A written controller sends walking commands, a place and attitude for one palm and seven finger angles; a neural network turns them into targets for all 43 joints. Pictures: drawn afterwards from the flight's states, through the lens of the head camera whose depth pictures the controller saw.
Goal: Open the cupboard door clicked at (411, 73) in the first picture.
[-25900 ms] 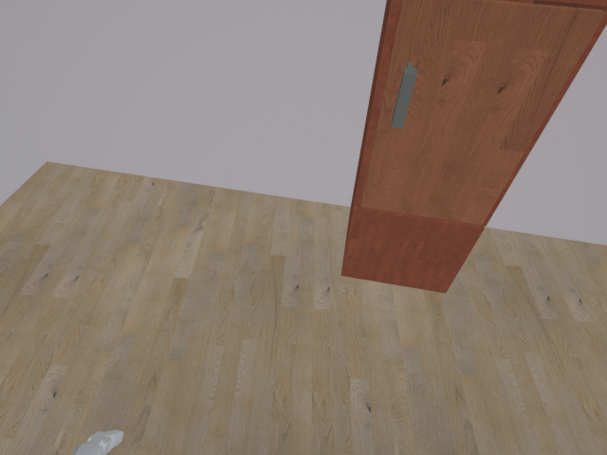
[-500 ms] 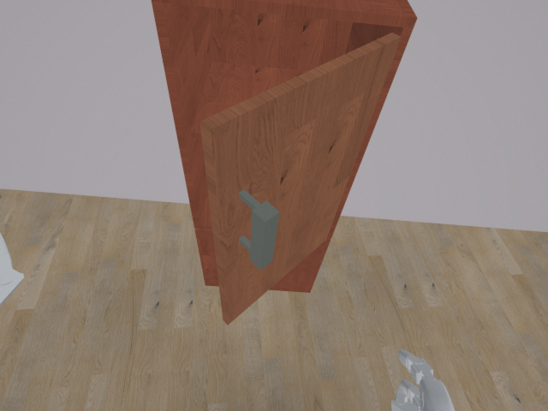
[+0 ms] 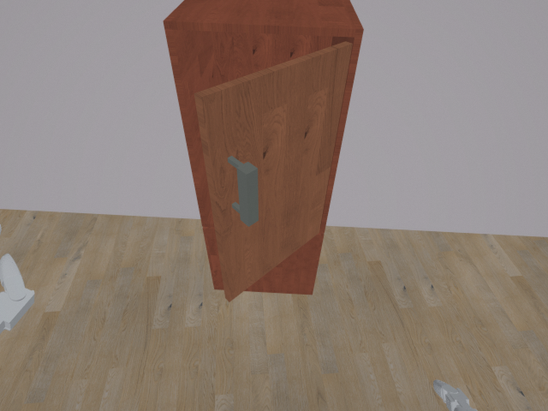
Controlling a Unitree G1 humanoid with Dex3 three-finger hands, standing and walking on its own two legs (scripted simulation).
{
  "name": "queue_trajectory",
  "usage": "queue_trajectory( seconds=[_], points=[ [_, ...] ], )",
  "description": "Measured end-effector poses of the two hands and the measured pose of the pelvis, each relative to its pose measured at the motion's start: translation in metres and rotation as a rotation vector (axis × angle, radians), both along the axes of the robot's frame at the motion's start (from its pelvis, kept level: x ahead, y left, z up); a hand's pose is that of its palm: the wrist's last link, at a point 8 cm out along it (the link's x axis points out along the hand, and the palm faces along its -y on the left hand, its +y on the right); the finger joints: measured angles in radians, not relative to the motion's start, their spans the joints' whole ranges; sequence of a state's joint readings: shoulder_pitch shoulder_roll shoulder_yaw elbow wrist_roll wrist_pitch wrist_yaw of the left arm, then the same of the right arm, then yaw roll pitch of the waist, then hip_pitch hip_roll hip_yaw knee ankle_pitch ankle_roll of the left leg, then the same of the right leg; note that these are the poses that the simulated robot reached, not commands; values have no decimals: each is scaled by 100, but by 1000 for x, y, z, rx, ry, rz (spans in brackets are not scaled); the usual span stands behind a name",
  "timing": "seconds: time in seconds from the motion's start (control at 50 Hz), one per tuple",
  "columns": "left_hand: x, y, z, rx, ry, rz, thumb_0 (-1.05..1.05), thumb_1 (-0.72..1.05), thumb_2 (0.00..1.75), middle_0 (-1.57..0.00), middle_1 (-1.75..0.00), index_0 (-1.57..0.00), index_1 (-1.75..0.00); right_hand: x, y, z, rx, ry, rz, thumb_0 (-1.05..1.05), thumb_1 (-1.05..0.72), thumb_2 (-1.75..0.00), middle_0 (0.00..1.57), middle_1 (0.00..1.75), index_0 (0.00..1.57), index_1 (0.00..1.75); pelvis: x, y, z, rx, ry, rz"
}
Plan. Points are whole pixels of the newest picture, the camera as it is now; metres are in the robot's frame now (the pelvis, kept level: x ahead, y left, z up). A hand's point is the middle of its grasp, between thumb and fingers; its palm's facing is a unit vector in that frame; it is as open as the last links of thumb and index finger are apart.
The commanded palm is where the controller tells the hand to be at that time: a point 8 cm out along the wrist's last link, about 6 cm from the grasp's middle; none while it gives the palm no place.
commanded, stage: stop stepping back and stand still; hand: left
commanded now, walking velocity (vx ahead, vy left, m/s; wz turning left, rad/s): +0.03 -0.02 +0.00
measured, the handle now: (241, 190) +0.49 +0.11 +0.06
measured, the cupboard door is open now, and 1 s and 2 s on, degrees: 46 46 46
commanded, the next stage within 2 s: let the arm hang, fingers relaxed in 0.96 s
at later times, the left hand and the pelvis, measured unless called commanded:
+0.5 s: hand out of the picture +0.09 +0.29 +0.14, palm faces +0.47 -0.78 -0.41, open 7.4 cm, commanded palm +0.04 +0.32 +0.18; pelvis -0.09 +0.02 +0.00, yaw +1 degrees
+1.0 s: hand out of the picture +0.08 +0.30 +0.14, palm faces +0.42 -0.79 -0.44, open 7.4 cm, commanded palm +0.02 +0.34 +0.18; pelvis -0.11 +0.04 +0.01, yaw +1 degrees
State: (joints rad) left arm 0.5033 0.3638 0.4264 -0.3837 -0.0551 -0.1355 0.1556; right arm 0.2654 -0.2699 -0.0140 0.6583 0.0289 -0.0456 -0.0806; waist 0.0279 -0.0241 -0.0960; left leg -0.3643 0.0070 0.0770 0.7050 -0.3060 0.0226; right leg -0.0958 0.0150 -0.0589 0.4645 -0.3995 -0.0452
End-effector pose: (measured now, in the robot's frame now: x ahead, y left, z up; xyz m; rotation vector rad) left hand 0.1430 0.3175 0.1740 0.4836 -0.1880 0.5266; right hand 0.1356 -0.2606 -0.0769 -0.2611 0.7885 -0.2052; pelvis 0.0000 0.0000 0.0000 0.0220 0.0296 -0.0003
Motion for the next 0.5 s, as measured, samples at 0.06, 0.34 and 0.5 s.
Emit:
queue_trajectory(
  seconds=[0.06, 0.34, 0.5],
  points=[
    [1, -1, -20, -88, -9, -13, 1, 89, 90, -21, -30, -21, -30, -7, 3, 0, -36, 7, 8, 2, -90, -90, 20, 29, 20, 30, -10, 7, -5, -9, -10, 33],
    [-72, -8, 37, 200, -38, -129, 1, 89, 90, -22, -30, -21, -30, -53, 61, 2, 128, -114, 93, 1, -90, -90, 20, 29, 21, 30, -75, 9, -1, -29, -69, 21],
    [-93, 10, -15, -14, 49, -38, 1, 89, 90, -21, -30, -21, -30, -92, 49, -10, 49, 2, 75, 2, -90, -90, 20, 30, 21, 30, -94, 21, 0, -49, -55, 20]
  ],
)
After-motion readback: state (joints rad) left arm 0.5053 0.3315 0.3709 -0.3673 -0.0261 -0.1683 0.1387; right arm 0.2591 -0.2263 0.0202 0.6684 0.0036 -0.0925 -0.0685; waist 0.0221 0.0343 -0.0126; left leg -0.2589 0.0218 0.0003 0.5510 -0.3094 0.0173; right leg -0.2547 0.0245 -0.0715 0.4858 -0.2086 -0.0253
